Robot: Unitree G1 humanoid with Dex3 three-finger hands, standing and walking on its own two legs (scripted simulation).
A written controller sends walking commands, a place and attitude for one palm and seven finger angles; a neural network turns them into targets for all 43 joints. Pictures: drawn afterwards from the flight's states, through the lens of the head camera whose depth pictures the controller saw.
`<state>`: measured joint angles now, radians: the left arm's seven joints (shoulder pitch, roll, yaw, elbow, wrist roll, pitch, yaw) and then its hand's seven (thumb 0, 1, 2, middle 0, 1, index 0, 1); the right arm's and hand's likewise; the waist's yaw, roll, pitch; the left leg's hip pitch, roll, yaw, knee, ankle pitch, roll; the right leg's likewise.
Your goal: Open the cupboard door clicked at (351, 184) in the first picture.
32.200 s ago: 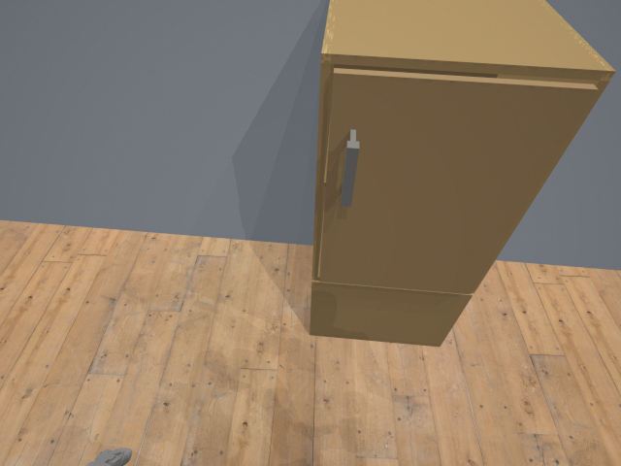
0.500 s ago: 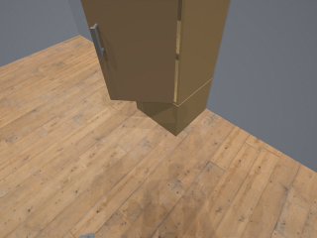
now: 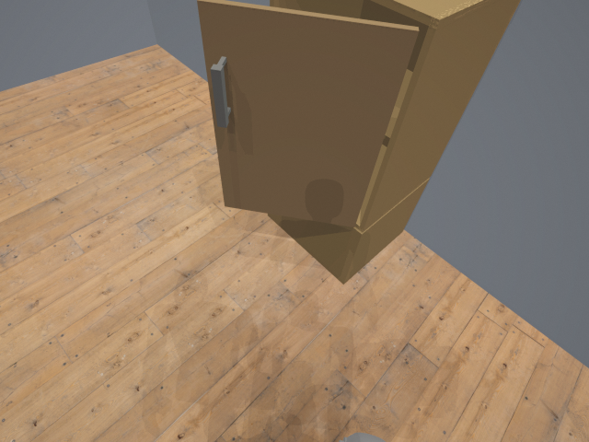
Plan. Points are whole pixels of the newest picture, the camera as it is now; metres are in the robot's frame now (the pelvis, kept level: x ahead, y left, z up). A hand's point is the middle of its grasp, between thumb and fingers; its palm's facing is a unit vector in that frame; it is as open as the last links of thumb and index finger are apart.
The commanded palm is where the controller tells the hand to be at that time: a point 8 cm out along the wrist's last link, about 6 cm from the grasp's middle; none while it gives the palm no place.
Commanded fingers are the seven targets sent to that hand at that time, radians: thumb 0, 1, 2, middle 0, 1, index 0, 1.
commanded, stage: take the last steps up to it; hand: left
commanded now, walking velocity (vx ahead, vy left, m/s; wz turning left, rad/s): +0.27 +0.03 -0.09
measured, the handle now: (222, 92) +0.76 +0.23 +0.03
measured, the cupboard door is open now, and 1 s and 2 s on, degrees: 38 38 38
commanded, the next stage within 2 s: come to a stop and stand still in 0.26 s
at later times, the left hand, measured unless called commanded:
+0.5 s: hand (213, 361) +0.26 +0.16 -0.16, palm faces +0.00 -0.98 -0.20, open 7.2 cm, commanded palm none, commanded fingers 0.00 0.90 0.90 -0.20 -0.30 -0.20 -0.30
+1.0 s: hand (160, 404) +0.18 +0.23 -0.18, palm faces -0.01 -0.98 -0.20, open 7.4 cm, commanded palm none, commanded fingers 0.00 0.90 0.90 -0.20 -0.30 -0.20 -0.30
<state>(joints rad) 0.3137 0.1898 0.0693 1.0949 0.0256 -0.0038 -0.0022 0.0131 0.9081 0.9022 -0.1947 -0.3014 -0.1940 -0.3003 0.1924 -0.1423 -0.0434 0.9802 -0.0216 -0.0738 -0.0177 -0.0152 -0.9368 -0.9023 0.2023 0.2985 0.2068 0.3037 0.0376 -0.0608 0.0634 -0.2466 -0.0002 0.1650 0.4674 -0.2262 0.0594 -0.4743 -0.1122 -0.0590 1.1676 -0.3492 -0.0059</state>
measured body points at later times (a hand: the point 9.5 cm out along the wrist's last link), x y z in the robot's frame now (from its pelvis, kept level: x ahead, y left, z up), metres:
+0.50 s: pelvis +0.15 -0.01 +0.00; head +0.19 -0.02 +0.45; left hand +0.26 +0.21 -0.15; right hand +0.11 -0.23 -0.16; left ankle +0.14 +0.11 -0.69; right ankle +0.19 -0.11 -0.74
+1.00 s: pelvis +0.15 +0.03 +0.00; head +0.18 +0.06 +0.45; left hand +0.19 +0.28 -0.16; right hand +0.23 -0.21 -0.13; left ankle +0.22 +0.12 -0.74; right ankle +0.07 -0.13 -0.67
